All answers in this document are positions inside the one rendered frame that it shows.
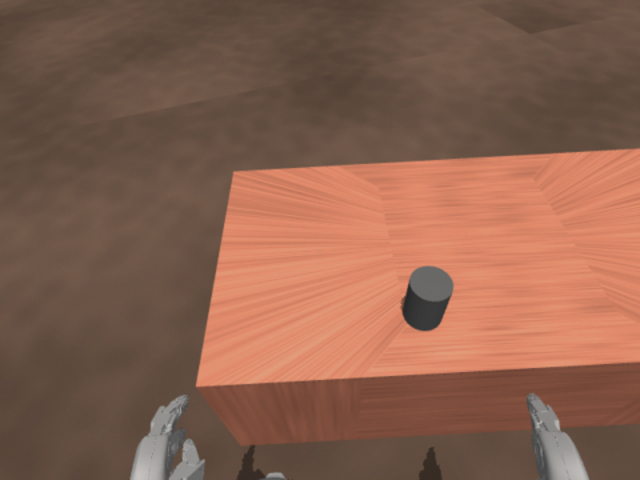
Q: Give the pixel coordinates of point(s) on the can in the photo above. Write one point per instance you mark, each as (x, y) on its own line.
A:
(428, 293)

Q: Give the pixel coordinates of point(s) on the left robot hand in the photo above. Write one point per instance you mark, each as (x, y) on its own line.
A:
(155, 452)

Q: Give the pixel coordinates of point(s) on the right robot hand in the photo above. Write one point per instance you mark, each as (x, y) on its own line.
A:
(556, 455)

